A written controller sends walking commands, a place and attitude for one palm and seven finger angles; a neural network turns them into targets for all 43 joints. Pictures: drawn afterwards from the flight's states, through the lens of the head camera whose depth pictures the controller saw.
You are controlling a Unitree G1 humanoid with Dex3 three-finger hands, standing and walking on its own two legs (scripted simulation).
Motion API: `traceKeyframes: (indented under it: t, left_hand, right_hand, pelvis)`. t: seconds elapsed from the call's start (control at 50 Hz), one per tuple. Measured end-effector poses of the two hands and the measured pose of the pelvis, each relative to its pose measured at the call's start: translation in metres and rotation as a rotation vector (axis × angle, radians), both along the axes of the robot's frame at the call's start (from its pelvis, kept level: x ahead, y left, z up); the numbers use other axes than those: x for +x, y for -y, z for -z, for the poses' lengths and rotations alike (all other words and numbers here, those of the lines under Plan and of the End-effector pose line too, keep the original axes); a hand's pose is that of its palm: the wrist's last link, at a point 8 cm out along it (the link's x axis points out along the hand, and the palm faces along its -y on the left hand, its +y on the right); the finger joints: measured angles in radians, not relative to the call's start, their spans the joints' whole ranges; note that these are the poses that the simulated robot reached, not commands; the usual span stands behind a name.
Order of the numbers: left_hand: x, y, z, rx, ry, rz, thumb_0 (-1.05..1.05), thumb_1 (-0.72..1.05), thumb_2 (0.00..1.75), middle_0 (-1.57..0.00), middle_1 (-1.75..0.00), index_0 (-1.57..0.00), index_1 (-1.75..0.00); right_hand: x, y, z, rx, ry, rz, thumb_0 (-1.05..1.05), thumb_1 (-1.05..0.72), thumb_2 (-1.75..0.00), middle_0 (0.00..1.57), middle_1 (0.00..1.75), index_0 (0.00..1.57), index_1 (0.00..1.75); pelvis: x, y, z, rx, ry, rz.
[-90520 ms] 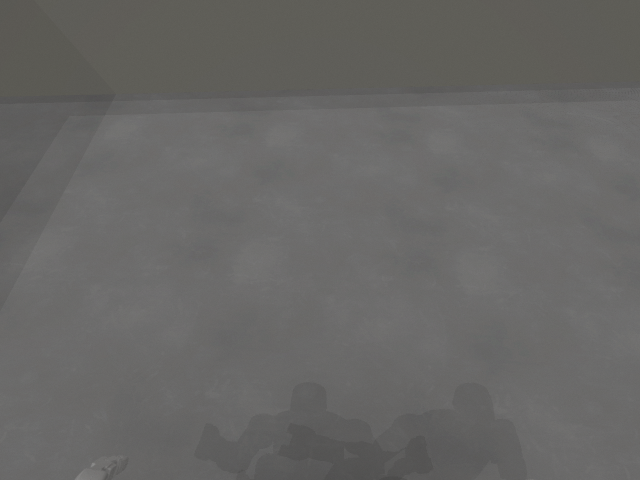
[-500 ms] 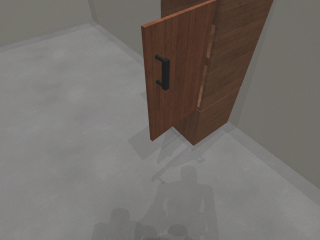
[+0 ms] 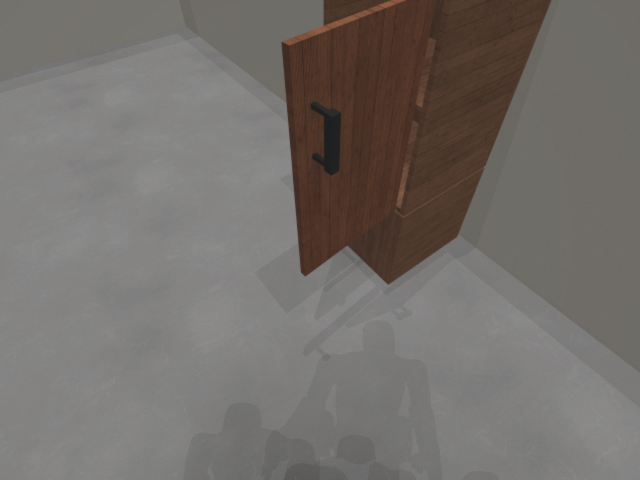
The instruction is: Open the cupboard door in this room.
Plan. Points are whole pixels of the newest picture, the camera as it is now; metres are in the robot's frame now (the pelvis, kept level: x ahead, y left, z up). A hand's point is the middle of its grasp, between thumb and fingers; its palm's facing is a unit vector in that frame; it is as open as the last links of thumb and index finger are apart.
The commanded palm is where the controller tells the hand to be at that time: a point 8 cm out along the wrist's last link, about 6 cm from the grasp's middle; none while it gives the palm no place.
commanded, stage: look to check the result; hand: left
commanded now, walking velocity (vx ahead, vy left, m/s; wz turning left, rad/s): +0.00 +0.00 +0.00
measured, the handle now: (324, 138) +0.66 +0.03 +0.06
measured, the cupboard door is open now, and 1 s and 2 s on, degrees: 95 95 95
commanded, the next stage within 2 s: stand and wait in 0.30 s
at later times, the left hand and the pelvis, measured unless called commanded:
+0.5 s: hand out of the picture +0.05 +0.20 -0.16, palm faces +0.01 -0.96 -0.28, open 7.4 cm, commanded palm none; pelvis +0.01 -0.01 +0.00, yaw +0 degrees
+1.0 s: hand out of the picture +0.09 +0.22 -0.15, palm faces -0.02 -0.94 -0.33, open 7.4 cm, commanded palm none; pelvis +0.03 -0.01 +0.01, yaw +0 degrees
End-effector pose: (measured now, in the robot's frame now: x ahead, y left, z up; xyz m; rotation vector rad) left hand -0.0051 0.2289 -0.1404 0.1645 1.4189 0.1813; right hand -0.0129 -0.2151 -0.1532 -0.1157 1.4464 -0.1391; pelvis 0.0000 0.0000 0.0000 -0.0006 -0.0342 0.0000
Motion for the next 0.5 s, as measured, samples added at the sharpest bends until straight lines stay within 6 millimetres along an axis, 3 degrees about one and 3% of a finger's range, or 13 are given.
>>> traceKeyframes:
  t: [0.5]
  left_hand:
    - [0.050,-0.021,-0.013,0.060,0.092,0.042,0.00,0.91,0.90,-0.20,-0.30,-0.20,-0.30]
  right_hand:
    - [0.061,0.040,-0.009,-0.067,0.105,-0.055,0.01,-0.91,-0.90,0.20,0.30,0.20,0.29]
  pelvis:
    - [0.011,0.007,-0.003,0.002,-0.002,-0.003]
